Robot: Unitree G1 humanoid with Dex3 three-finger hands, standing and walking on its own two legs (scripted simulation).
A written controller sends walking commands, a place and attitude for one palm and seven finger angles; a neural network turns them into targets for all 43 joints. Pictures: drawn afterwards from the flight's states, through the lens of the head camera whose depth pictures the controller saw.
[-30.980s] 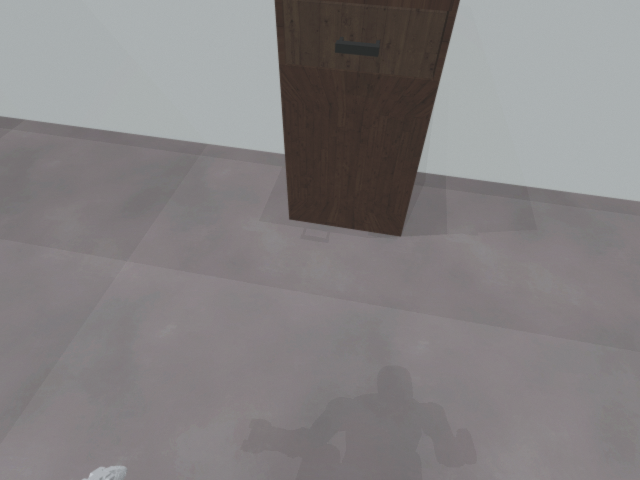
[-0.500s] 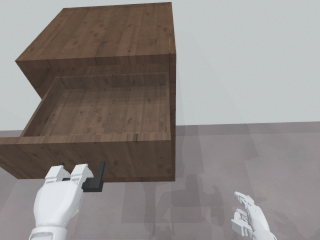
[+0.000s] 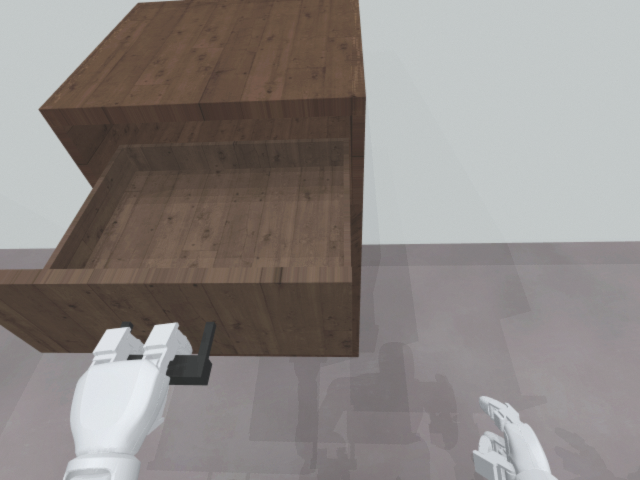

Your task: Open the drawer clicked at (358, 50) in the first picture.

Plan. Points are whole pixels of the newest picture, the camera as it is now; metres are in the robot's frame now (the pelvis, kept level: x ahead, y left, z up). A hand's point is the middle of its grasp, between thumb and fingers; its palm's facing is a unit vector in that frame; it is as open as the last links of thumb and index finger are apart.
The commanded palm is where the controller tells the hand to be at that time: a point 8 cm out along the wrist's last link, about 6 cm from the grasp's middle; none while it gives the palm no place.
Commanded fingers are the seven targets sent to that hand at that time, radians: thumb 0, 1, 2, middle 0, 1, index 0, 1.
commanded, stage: open the thumb to release the handle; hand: left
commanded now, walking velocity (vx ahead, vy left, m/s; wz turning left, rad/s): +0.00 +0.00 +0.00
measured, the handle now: (160, 350) +0.24 +0.23 +0.05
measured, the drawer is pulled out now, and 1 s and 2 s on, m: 0.30 0.30 0.30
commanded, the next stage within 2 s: lift the hand off the handle in 0.32 s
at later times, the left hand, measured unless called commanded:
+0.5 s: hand (149, 406) +0.18 +0.22 +0.03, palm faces +0.05 -0.08 -1.00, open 13.6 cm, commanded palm +0.17 +0.23 +0.08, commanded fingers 0.00 -0.50 0.30 -0.30 -1.20 -0.30 -1.20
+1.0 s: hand (144, 382) +0.20 +0.23 +0.06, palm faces +0.05 -0.07 -1.00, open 13.6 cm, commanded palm +0.18 +0.23 +0.13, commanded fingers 0.00 -0.50 0.30 -0.30 -1.20 -0.30 -1.20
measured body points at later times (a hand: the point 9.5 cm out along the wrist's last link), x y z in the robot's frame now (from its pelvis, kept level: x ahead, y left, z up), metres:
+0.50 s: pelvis -0.02 -0.01 +0.01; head +0.00 -0.04 +0.46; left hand +0.18 +0.22 +0.09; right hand +0.20 -0.22 -0.09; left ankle -0.05 +0.13 -0.71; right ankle +0.00 -0.14 -0.71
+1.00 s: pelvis -0.03 -0.01 +0.02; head -0.02 -0.04 +0.46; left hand +0.20 +0.23 +0.11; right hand +0.17 -0.22 -0.09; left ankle -0.05 +0.13 -0.71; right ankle +0.00 -0.14 -0.71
